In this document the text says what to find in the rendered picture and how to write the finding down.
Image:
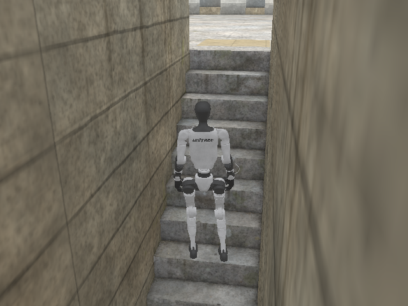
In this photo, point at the robot left forearm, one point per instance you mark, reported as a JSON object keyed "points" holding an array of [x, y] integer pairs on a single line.
{"points": [[177, 170]]}

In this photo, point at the robot right forearm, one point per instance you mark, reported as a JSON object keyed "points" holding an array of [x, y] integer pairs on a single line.
{"points": [[229, 170]]}

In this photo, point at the robot left hand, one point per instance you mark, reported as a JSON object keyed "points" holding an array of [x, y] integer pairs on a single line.
{"points": [[178, 184]]}

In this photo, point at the right robot shin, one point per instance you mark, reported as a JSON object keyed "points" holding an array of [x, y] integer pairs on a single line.
{"points": [[221, 229]]}

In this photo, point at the robot right thigh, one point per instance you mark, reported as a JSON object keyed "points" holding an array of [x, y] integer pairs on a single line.
{"points": [[219, 187]]}

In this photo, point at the robot right hand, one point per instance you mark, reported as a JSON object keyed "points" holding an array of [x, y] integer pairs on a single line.
{"points": [[230, 182]]}

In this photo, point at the left robot upper arm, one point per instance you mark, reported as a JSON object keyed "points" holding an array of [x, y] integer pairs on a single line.
{"points": [[181, 146]]}

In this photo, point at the right robot upper arm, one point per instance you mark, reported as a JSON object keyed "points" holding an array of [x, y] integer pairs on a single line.
{"points": [[225, 145]]}

